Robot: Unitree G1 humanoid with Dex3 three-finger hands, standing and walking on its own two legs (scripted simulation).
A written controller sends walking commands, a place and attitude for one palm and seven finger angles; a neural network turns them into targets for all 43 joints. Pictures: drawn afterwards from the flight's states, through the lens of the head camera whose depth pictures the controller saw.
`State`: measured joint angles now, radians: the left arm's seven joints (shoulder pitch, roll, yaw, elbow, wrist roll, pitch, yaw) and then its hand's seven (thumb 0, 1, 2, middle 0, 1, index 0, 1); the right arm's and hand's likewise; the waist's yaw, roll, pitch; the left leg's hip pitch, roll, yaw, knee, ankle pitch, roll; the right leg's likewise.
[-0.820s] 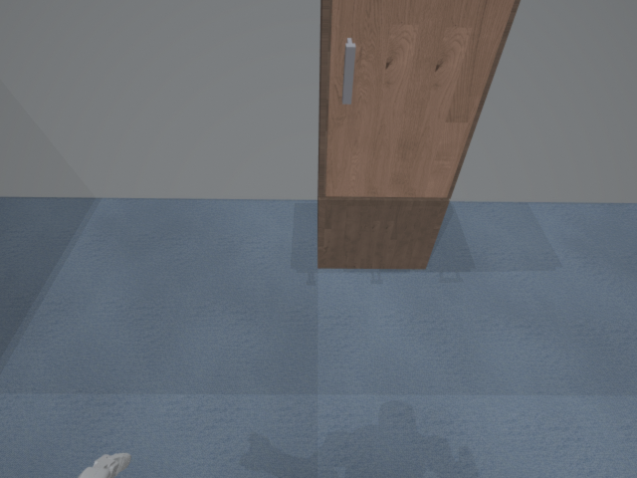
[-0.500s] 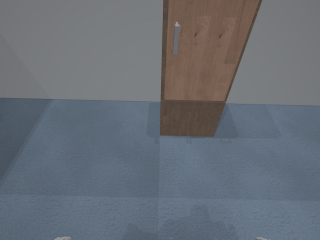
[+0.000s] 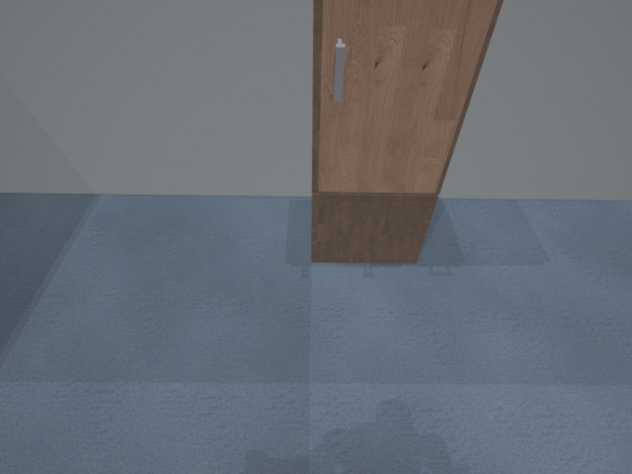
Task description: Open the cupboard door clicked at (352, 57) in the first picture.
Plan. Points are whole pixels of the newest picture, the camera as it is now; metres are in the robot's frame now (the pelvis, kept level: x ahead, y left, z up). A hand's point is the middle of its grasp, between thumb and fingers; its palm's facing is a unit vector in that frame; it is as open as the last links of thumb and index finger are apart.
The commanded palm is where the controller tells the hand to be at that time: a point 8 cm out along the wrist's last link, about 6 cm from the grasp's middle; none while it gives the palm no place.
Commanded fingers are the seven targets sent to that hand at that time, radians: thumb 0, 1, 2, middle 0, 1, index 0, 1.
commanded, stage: stand and wait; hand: left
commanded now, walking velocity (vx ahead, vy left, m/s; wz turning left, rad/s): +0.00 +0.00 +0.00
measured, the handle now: (338, 70) +1.01 +0.01 +0.06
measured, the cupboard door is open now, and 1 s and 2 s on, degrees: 0 0 0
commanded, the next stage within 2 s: look at it before walking up in 0.10 s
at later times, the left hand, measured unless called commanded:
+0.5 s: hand out of the picture +0.09 +0.25 -0.16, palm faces -0.03 -0.94 -0.34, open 7.4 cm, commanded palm none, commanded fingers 0.00 0.90 0.90 -0.20 -0.30 -0.20 -0.30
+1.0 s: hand out of the picture +0.08 +0.24 -0.16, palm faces -0.04 -0.94 -0.33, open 7.4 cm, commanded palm none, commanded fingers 0.00 0.90 0.90 -0.20 -0.30 -0.20 -0.30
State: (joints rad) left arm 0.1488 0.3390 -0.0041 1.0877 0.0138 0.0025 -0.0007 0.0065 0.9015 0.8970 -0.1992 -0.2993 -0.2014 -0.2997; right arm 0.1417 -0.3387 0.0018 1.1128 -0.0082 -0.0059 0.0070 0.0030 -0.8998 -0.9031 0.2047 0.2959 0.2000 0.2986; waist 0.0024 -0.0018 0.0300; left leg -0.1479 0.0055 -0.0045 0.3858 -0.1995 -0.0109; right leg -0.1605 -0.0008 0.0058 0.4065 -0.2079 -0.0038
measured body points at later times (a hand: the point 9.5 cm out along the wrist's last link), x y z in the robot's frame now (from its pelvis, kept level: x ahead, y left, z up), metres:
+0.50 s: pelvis +0.01 +0.00 +0.00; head +0.02 +0.00 +0.45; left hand +0.09 +0.30 -0.13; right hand +0.09 -0.29 -0.13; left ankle +0.01 +0.13 -0.74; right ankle +0.01 -0.12 -0.74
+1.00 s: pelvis +0.01 +0.00 +0.00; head +0.02 +0.00 +0.45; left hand +0.09 +0.29 -0.14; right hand +0.10 -0.29 -0.13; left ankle +0.01 +0.13 -0.74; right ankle +0.01 -0.12 -0.74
